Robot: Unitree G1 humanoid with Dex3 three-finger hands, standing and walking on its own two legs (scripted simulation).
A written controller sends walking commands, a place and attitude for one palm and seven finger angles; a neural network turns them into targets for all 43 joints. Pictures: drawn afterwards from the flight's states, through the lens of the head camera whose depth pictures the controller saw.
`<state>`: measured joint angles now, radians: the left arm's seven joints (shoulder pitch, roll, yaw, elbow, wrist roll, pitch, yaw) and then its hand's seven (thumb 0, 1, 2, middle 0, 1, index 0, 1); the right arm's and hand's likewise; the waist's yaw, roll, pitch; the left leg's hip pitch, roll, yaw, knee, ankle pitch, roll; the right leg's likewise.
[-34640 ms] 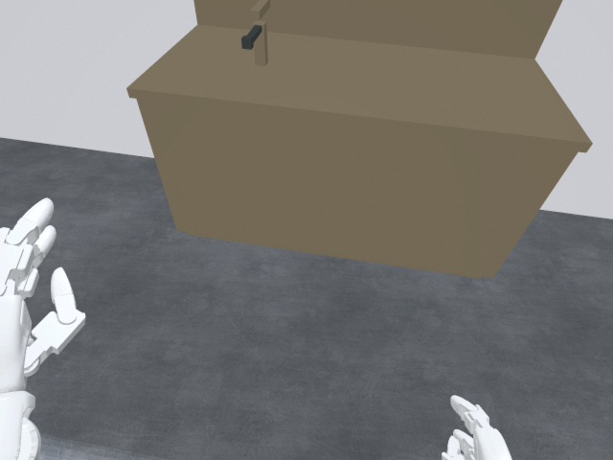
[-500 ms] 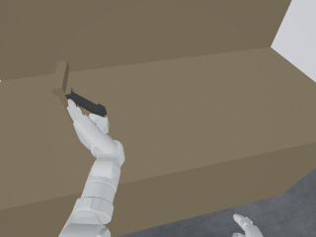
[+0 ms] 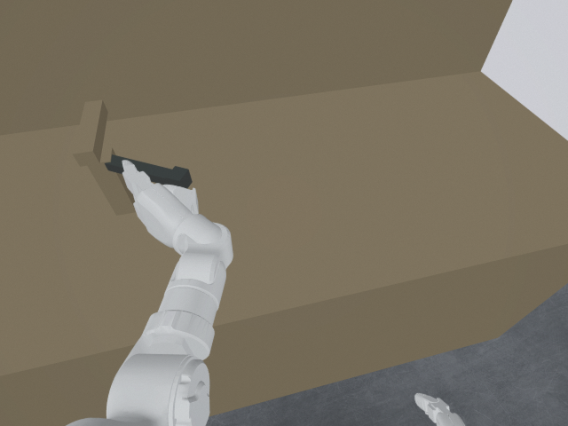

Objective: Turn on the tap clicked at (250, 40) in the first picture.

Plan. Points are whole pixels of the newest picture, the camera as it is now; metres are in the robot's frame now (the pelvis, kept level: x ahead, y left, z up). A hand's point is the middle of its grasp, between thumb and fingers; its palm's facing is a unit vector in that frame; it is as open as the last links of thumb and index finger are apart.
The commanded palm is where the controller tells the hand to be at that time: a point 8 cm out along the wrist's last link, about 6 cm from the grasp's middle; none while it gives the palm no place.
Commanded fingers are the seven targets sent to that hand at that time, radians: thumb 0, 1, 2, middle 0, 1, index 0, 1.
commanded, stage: push the lever round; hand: left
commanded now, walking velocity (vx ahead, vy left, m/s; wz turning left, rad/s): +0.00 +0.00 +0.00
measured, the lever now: (179, 179) +0.46 +0.18 +0.10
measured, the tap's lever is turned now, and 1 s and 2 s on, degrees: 58 67 67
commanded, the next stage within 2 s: lift the hand up off the lever in 0.18 s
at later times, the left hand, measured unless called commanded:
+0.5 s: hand (197, 185) +0.44 +0.15 +0.10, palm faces +0.77 -0.63 -0.13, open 7.8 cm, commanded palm +0.39 +0.17 +0.10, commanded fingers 0.00 0.90 0.90 -0.15 -0.15 -0.15 -0.15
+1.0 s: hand (193, 179) +0.44 +0.15 +0.12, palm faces +0.76 -0.64 -0.12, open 7.8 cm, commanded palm +0.38 +0.17 +0.12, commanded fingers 0.00 0.90 0.90 -0.15 -0.15 -0.15 -0.15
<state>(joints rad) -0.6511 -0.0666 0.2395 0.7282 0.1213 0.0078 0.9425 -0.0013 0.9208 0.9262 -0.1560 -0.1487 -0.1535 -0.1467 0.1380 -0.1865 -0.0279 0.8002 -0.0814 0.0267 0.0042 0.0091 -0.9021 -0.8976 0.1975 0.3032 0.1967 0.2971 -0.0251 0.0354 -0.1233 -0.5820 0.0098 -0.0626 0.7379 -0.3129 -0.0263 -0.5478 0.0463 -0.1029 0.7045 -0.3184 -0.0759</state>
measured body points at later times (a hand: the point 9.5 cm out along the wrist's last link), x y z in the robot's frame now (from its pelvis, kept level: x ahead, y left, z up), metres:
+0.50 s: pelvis +0.01 +0.00 +0.00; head +0.04 -0.01 +0.45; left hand +0.40 +0.18 +0.11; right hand +0.11 -0.25 -0.13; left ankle +0.03 +0.14 -0.71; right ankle +0.02 -0.07 -0.71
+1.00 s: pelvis +0.02 +0.00 +0.01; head +0.03 -0.01 +0.46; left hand +0.40 +0.18 +0.13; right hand +0.16 -0.23 -0.11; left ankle +0.03 +0.14 -0.71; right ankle +0.02 -0.07 -0.71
